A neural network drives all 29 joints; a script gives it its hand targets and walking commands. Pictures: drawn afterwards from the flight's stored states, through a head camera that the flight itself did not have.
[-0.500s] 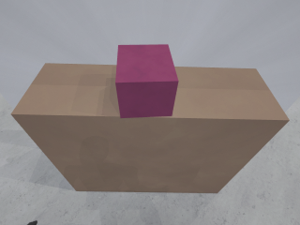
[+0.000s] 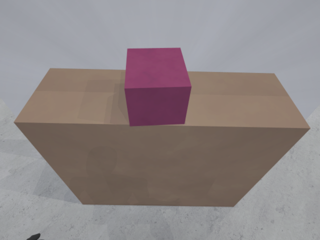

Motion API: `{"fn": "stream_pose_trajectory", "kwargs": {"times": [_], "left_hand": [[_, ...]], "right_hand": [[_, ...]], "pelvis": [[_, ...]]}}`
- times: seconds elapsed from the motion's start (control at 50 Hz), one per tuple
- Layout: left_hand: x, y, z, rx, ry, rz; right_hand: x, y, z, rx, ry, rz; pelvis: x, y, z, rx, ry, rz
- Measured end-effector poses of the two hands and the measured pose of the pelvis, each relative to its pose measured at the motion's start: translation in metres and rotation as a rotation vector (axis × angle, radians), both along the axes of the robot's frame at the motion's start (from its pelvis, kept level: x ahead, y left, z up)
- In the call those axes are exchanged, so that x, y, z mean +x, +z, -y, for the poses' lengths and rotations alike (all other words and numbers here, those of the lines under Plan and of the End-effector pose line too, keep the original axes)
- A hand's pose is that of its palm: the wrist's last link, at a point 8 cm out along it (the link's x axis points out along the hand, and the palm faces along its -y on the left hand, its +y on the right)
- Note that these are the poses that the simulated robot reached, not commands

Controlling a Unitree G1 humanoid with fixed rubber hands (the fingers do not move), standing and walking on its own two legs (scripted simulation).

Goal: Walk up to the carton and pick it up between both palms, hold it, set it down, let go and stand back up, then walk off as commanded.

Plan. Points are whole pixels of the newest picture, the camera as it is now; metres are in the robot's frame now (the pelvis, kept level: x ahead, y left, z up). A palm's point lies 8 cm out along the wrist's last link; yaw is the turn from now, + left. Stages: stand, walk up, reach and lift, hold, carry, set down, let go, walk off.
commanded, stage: walk up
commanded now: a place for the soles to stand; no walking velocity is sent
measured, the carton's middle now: (155, 86) +0.54 +0.01 +0.09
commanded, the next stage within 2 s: none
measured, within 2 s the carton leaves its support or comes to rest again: neither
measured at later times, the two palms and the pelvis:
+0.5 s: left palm out of the picture +0.10 +0.32 -0.09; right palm out of the picture +0.06 -0.31 -0.10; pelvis +0.00 +0.00 +0.00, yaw +0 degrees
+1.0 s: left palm (29, 236) +0.16 +0.32 -0.08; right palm out of the picture +0.11 -0.32 -0.08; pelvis +0.07 -0.01 +0.01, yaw +2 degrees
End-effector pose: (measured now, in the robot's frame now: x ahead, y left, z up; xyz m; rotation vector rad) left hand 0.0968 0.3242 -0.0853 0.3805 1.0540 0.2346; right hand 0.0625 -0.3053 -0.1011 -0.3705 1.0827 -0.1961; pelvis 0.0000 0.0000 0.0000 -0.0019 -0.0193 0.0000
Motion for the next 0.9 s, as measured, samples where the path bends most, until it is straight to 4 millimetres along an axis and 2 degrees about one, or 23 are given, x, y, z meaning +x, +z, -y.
{"fn": "stream_pose_trajectory", "kwargs": {"times": [0.56,0.68,0.78,0.9], "left_hand": [[-0.001,-0.001,0.004,-0.002,0.005,0.001],[0.002,-0.002,-0.01,-0.021,0.023,0.016],[0.021,-0.004,-0.023,-0.033,0.026,0.023],[0.05,0.004,-0.016,-0.045,0.021,0.055]], "right_hand": [[0.001,0.0,0.004,-0.002,0.005,0.003],[0.015,0.005,-0.006,0.011,0.033,0.007],[0.023,0.01,-0.017,-0.002,0.036,0.014],[0.032,0.025,-0.006,-0.041,0.033,-0.025]], "pelvis": [[0.0,0.0,0.004,0.002,0.005,0.002],[0.008,0.0,-0.006,0.005,0.016,-0.004],[0.026,0.0,-0.019,-0.008,0.018,0.012],[0.049,0.01,-0.012,-0.008,0.031,0.036]]}}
